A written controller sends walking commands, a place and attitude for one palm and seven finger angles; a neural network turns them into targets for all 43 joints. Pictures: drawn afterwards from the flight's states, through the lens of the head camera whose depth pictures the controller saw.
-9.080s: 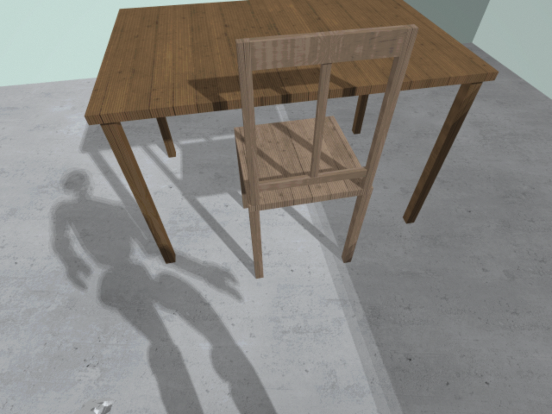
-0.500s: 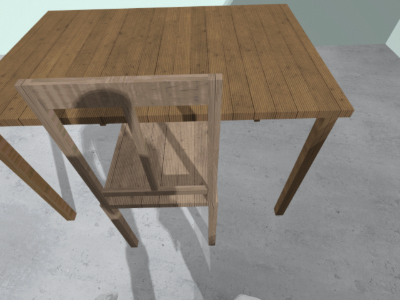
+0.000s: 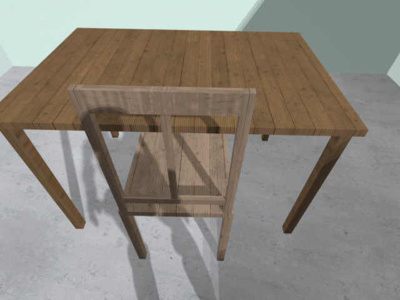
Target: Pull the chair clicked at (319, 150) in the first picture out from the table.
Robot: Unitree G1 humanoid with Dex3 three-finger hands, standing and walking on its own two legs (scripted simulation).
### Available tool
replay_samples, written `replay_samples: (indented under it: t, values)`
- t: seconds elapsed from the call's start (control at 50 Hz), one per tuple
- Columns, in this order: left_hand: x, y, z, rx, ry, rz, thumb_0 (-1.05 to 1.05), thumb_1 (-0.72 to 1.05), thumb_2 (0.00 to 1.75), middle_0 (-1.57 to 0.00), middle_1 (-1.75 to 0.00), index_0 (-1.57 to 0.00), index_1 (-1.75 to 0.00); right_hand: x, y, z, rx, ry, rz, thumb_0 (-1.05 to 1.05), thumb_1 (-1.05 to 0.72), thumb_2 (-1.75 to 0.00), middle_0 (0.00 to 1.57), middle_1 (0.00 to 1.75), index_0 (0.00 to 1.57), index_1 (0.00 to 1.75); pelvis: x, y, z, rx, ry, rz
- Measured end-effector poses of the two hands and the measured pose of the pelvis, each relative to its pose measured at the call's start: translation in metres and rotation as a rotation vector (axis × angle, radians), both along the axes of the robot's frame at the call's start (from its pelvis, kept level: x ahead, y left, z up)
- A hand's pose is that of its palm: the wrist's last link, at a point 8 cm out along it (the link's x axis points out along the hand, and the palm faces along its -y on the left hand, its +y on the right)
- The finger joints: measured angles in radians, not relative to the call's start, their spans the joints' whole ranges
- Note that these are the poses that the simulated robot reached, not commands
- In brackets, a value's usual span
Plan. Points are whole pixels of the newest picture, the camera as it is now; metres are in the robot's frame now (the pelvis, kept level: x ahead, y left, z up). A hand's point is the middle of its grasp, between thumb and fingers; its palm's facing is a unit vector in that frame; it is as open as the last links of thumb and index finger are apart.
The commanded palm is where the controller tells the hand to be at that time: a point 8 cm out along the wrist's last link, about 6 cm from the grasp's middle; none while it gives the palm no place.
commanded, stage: come to a stop and stand still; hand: left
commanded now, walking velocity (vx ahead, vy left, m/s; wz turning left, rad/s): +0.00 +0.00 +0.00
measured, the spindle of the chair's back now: (170, 162) +0.48 +0.12 -0.04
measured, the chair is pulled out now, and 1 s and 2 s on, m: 0.00 0.00 0.00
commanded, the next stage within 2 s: look again from close up in 1.30 s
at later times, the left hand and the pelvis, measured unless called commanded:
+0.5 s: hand out of the picture +0.00 +0.21 -0.16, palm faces +0.00 -0.98 -0.20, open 7.4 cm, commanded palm none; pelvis -0.01 +0.04 +0.01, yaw -1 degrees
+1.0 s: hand out of the picture +0.03 +0.19 -0.16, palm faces +0.01 -0.98 -0.21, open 7.3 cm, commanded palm none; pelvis +0.03 +0.02 +0.02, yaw +0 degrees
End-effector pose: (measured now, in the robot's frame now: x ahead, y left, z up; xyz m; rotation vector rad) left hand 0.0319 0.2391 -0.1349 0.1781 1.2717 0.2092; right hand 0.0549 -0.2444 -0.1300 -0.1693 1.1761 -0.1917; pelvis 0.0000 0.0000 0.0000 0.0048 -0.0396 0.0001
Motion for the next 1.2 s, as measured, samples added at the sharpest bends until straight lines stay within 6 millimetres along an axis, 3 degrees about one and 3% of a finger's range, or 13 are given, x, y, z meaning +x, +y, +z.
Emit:
replay_samples:
  t: [0.14,0.3,0.44,0.56,0.8,1.02,1.2]
  values:
    - [-0.027,0.031,0.009,0.027,0.026,-0.01,0.01,0.9,0.89,-0.2,-0.3,-0.2,-0.3,-0.006,0.039,-0.005,0.056,-0.031,0.02,0.0,-0.92,-0.9,0.2,0.3,0.2,0.3,-0.009,0.021,0.002,0.017,-0.003,-0.021]
    - [-0.049,0.029,0.016,-0.007,0.075,-0.021,0.01,0.9,0.89,-0.2,-0.3,-0.2,-0.3,-0.03,0.051,-0.006,0.061,0.042,0.029,0.0,-0.94,-0.9,0.2,0.3,0.2,0.3,-0.019,0.037,0.01,0.001,0.016,-0.013]
    - [-0.043,0.02,0.011,-0.051,0.088,-0.032,0.01,0.9,0.89,-0.2,-0.3,-0.2,-0.3,-0.06,0.056,-0.003,0.056,0.138,0.013,0.0,-0.92,-0.9,0.2,0.3,0.2,0.3,-0.014,0.04,0.013,0.003,0.019,-0.01]
    - [-0.032,0.02,0.011,-0.046,0.091,-0.037,0.01,0.92,0.89,-0.2,-0.3,-0.2,-0.3,-0.07,0.062,-0.004,0.068,0.19,-0.001,0.0,-0.91,-0.9,0.2,0.3,0.2,0.3,-0.006,0.039,0.015,0.003,0.019,-0.009]
    - [-0.013,0.013,0.012,-0.039,0.106,-0.028,0.01,0.92,0.89,-0.2,-0.3,-0.2,-0.3,-0.054,0.064,-0.006,0.086,0.217,0.004,0.0,-0.91,-0.9,0.2,0.3,0.2,0.3,0.013,0.031,0.016,0.002,0.027,-0.005]
    - [-0.004,0.002,0.01,-0.045,0.114,-0.021,0.01,0.93,0.89,-0.2,-0.3,-0.2,-0.3,-0.029,0.048,-0.005,0.063,0.194,0.009,0.0,-0.91,-0.9,0.2,0.3,0.2,0.3,0.027,0.021,0.016,0.0,0.021,-0.006]
    - [-0.003,-0.007,0.009,-0.053,0.118,-0.018,0.01,0.92,0.89,-0.2,-0.3,-0.2,-0.3,-0.023,0.039,-0.002,0.056,0.199,0.012,0.0,-0.91,-0.9,0.2,0.3,0.2,0.3,0.031,0.013,0.017,-0.001,0.022,-0.003]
